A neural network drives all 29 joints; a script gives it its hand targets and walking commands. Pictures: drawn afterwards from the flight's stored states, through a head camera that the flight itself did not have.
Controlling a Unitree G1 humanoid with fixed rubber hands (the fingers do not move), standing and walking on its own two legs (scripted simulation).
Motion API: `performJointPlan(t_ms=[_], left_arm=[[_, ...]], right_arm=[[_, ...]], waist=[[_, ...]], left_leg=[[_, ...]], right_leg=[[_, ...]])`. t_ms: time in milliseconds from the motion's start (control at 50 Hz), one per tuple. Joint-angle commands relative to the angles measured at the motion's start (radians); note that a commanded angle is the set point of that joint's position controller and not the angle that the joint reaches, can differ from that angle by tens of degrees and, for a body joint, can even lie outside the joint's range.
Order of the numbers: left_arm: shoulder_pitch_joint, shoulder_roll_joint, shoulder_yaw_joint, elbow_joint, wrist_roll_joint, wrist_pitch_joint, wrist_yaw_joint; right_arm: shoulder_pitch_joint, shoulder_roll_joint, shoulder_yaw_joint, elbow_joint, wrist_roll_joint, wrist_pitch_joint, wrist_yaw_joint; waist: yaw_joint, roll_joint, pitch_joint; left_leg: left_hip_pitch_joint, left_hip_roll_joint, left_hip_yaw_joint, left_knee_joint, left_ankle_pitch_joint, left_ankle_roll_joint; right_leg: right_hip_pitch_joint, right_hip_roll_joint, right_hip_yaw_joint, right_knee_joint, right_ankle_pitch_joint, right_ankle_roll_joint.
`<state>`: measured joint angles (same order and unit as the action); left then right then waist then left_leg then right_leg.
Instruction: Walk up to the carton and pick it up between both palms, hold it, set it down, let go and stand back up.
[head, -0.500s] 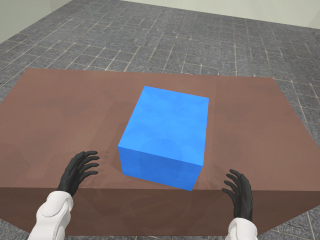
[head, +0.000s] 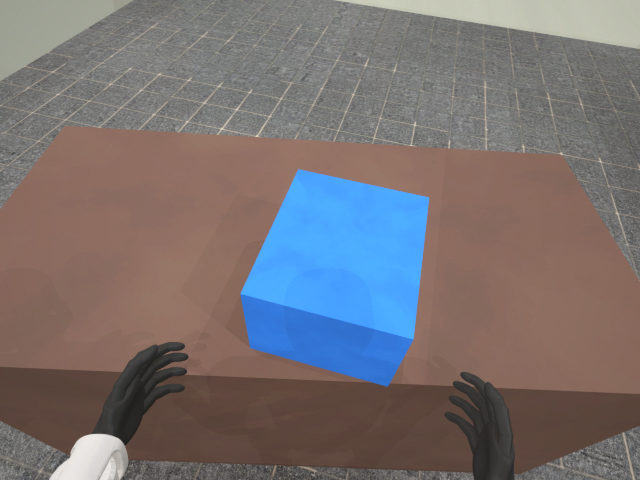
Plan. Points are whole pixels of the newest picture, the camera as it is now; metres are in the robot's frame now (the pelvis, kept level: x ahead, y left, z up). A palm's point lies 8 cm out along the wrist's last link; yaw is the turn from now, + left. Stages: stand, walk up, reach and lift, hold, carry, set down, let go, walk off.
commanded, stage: set down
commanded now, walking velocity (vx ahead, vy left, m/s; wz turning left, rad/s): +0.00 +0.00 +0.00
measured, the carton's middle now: (340, 272) +0.41 -0.01 -0.03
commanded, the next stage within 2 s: let go in 1.22 s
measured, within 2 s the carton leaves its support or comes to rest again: neither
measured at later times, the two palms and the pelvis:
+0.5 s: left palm (134, 424) +0.18 +0.23 -0.03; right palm (500, 464) +0.15 -0.19 -0.02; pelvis +0.01 -0.01 +0.00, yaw +0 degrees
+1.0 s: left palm (133, 446) +0.16 +0.23 -0.05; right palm (511, 463) +0.15 -0.21 -0.04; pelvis +0.00 -0.01 +0.00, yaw +0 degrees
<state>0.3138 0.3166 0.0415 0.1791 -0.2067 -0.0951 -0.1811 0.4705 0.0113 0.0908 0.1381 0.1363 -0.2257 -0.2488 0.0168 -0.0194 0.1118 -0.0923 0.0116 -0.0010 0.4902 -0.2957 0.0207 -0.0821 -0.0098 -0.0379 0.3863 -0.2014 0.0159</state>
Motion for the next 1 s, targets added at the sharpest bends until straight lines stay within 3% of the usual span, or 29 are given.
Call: performJointPlan(t_ms=[0, 80, 100, 120, 140, 180, 220, 260, 280, 300, 320, 340, 400, 420, 440, 480, 520, 560, 580, 620, 660, 740, 760, 780, 800, 860, 920, 940, 980], left_arm=[[-0.045, 0.209, 0.062, -0.138, 0.019, -0.019, 0.022], [-0.013, 0.165, 0.036, -0.074, 0.038, -0.009, 0.023], [-0.004, 0.159, 0.043, -0.096, 0.043, -0.001, 0.026], [-0.013, 0.143, 0.021, -0.105, 0.063, 0.007, 0.038], [-0.030, 0.179, 0.039, -0.156, 0.034, -0.022, 0.026], [0.010, 0.119, 0.012, -0.005, 0.050, 0.029, 0.025], [-0.003, 0.138, 0.043, -0.028, 0.056, 0.019, 0.027], [0.010, 0.139, 0.031, -0.087, 0.049, 0.016, 0.033], [-0.010, 0.157, 0.033, -0.136, 0.032, 0.002, 0.029], [0.007, 0.142, 0.047, -0.082, 0.046, 0.007, 0.033], [0.007, 0.163, 0.041, -0.115, 0.027, -0.008, 0.027], [-0.029, 0.149, 0.030, -0.061, 0.041, 0.003, 0.029], [-0.001, 0.118, 0.013, -0.048, 0.074, 0.032, 0.040], [0.014, 0.121, 0.016, -0.007, 0.054, 0.023, 0.019], [-0.005, 0.106, 0.026, -0.035, 0.079, 0.038, 0.043], [-0.028, 0.134, 0.034, -0.079, 0.049, 0.029, 0.042], [-0.029, 0.109, 0.002, -0.061, 0.055, 0.044, 0.055], [-0.026, 0.109, 0.011, 0.009, 0.054, 0.050, 0.045], [-0.054, 0.109, 0.000, 0.012, 0.077, 0.067, 0.057], [-0.057, 0.118, 0.011, -0.062, 0.045, 0.064, 0.056], [-0.066, 0.096, 0.001, 0.028, 0.069, 0.073, 0.058], [-0.064, 0.130, 0.019, -0.007, 0.063, 0.082, 0.069], [-0.066, 0.079, -0.003, -0.032, 0.103, 0.092, 0.093], [-0.093, 0.053, -0.026, 0.048, 0.101, 0.115, 0.097], [-0.111, 0.063, -0.020, 0.010, 0.109, 0.127, 0.111], [-0.083, 0.101, 0.000, -0.003, 0.066, 0.110, 0.108], [-0.058, 0.093, 0.019, 0.043, 0.102, 0.122, 0.100], [-0.063, 0.081, 0.019, 0.044, 0.118, 0.116, 0.103], [-0.080, 0.052, -0.001, 0.092, 0.122, 0.124, 0.106]], right_arm=[[-0.044, -0.043, -0.048, -0.163, -0.023, -0.022, 0.027], [-0.005, -0.060, -0.053, -0.099, -0.040, -0.023, 0.038], [-0.021, -0.092, -0.075, -0.079, -0.033, -0.022, 0.045], [-0.037, -0.091, -0.085, -0.063, -0.033, -0.016, 0.056], [-0.015, -0.061, -0.071, -0.148, -0.024, -0.022, 0.042], [0.013, -0.085, -0.078, 0.020, -0.051, -0.003, 0.058], [-0.006, -0.076, -0.065, -0.032, -0.051, -0.012, 0.066], [-0.014, -0.090, -0.074, -0.037, -0.035, -0.016, 0.070], [0.002, -0.067, -0.069, -0.084, -0.032, -0.023, 0.060], [0.006, -0.085, -0.078, -0.037, -0.050, -0.021, 0.069], [-0.008, -0.057, -0.081, -0.118, -0.051, -0.026, 0.058], [-0.010, -0.077, -0.079, -0.021, -0.058, -0.017, 0.065], [-0.032, -0.114, -0.092, 0.077, -0.057, -0.005, 0.080], [0.013, -0.082, -0.084, 0.032, -0.063, -0.019, 0.066], [-0.045, -0.123, -0.094, 0.044, -0.056, -0.026, 0.087], [-0.032, -0.122, -0.094, 0.008, -0.062, -0.024, 0.087], [-0.096, -0.139, -0.128, 0.000, -0.066, -0.022, 0.098], [-0.069, -0.129, -0.102, 0.051, -0.082, -0.008, 0.099], [-0.096, -0.151, -0.120, 0.089, -0.087, 0.004, 0.110], [-0.094, -0.135, -0.132, 0.024, -0.081, 0.004, 0.101], [-0.103, -0.122, -0.115, 0.107, -0.091, 0.021, 0.111], [-0.096, -0.131, -0.123, 0.083, -0.098, 0.032, 0.114], [-0.124, -0.184, -0.141, 0.158, -0.097, 0.031, 0.136], [-0.181, -0.193, -0.162, 0.221, -0.103, 0.044, 0.149], [-0.196, -0.210, -0.176, 0.186, -0.108, 0.044, 0.159], [-0.156, -0.153, -0.164, 0.108, -0.121, 0.031, 0.148], [-0.132, -0.166, -0.135, 0.136, -0.113, 0.038, 0.151], [-0.160, -0.172, -0.136, 0.166, -0.105, 0.041, 0.156], [-0.177, -0.206, -0.162, 0.245, -0.125, 0.049, 0.166]], waist=[[0.031, 0.139, -0.044], [0.009, 0.133, -0.034], [0.031, 0.175, -0.046], [0.015, 0.195, -0.032], [0.014, 0.135, -0.061], [0.000, 0.135, -0.008], [0.013, 0.082, -0.058], [0.021, 0.139, -0.070], [0.022, 0.118, -0.074], [0.024, 0.116, -0.051], [0.011, 0.051, -0.084], [0.008, 0.106, -0.062], [-0.017, 0.149, -0.021], [-0.017, 0.090, -0.041], [0.005, 0.156, -0.074], [0.015, 0.112, -0.063], [0.001, 0.119, -0.032], [-0.007, 0.079, -0.060], [-0.005, 0.107, -0.025], [-0.013, 0.077, -0.034], [-0.010, 0.097, -0.027], [-0.027, 0.088, -0.049], [-0.014, 0.150, -0.034], [-0.025, 0.132, -0.017], [-0.022, 0.166, -0.025], [-0.020, 0.046, -0.088], [-0.027, 0.054, -0.077], [-0.004, 0.072, -0.035], [-0.030, 0.063, -0.055]], left_leg=[[-0.138, 0.047, 0.018, -0.172, 0.147, -0.049], [-0.106, 0.045, 0.017, -0.168, 0.212, -0.058], [-0.100, 0.052, 0.005, -0.175, 0.245, -0.067], [-0.126, 0.063, 0.001, -0.192, 0.206, -0.068], [-0.124, 0.046, 0.021, -0.176, 0.222, -0.056], [-0.042, 0.040, 0.009, -0.159, 0.278, -0.078], [0.015, 0.018, 0.031, -0.134, 0.325, -0.068], [-0.001, 0.020, 0.034, -0.136, 0.392, -0.086], [-0.021, 0.017, 0.039, -0.137, 0.343, -0.075], [0.004, 0.018, 0.034, -0.135, 0.376, -0.080], [-0.012, 0.017, 0.038, -0.123, 0.360, -0.066], [0.016, 0.007, 0.042, -0.133, 0.325, -0.069], [0.011, 0.022, 0.020, -0.149, 0.390, -0.084], [0.036, 0.006, 0.032, -0.122, 0.398, -0.082], [0.048, 0.012, 0.033, -0.125, 0.405, -0.088], [0.031, 0.011, 0.036, -0.132, 0.408, -0.081], [-0.010, 0.039, 0.022, -0.156, 0.348, -0.087], [0.011, 0.004, 0.052, -0.137, 0.302, -0.066], [0.023, 0.023, 0.036, -0.153, 0.293, -0.071], [-0.017, 0.028, 0.028, -0.167, 0.281, -0.069], [0.017, 0.001, 0.050, -0.150, 0.290, -0.076], [0.009, 0.009, 0.045, -0.155, 0.275, -0.060], [0.007, 0.019, 0.025, -0.173, 0.301, -0.082], [-0.004, 0.025, 0.021, -0.171, 0.259, -0.081], [-0.058, 0.049, 0.004, -0.201, 0.200, -0.080], [-0.005, 0.010, 0.056, -0.155, 0.283, -0.065], [0.010, 0.002, 0.049, -0.148, 0.349, -0.064], [0.020, 0.010, 0.044, -0.147, 0.360, -0.071], [0.028, 0.007, 0.039, -0.154, 0.294, -0.071]], right_leg=[[0.139, 0.033, 0.071, -0.038, 0.042, -0.066], [0.137, 0.036, 0.067, -0.051, 0.073, -0.070], [0.153, 0.047, 0.063, -0.039, 0.087, -0.071], [0.172, 0.063, 0.051, -0.032, 0.066, -0.070], [0.179, 0.044, 0.065, -0.043, 0.101, -0.060], [0.091, 0.038, 0.066, -0.078, 0.069, -0.082], [0.077, 0.033, 0.063, -0.090, 0.071, -0.073], [0.103, 0.038, 0.061, -0.075, 0.123, -0.073], [0.110, 0.026, 0.076, -0.084, 0.113, -0.069], [0.069, 0.027, 0.061, -0.081, 0.110, -0.070], [0.091, 0.019, 0.062, -0.089, 0.122, -0.062], [0.055, 0.016, 0.067, -0.098, 0.097, -0.060], [0.078, 0.036, 0.050, -0.087, 0.120, -0.074], [0.076, 0.026, 0.059, -0.095, 0.147, -0.064], [0.068, 0.035, 0.051, -0.089, 0.125, -0.077], [0.057, 0.029, 0.056, -0.097, 0.114, -0.071], [0.094, 0.050, 0.043, -0.066, 0.133, -0.069], [0.067, 0.017, 0.054, -0.098, 0.095, -0.064], [0.028, 0.026, 0.042, -0.090, 0.047, -0.070], [0.092, 0.030, 0.038, -0.075, 0.082, -0.060], [0.046, 0.023, 0.052, -0.096, 0.065, -0.061], [0.074, 0.012, 0.046, -0.091, 0.097, -0.055], [0.077, 0.043, 0.029, -0.077, 0.074, -0.070], [0.043, 0.042, 0.031, -0.087, 0.032, -0.078], [0.092, 0.052, 0.018, -0.051, 0.035, -0.071], [0.086, 0.015, 0.043, -0.087, 0.101, -0.057], [0.103, 0.021, 0.039, -0.080, 0.172, -0.048], [0.061, 0.023, 0.039, -0.084, 0.156, -0.054], [0.041, 0.024, 0.025, -0.088, 0.100, -0.054]])
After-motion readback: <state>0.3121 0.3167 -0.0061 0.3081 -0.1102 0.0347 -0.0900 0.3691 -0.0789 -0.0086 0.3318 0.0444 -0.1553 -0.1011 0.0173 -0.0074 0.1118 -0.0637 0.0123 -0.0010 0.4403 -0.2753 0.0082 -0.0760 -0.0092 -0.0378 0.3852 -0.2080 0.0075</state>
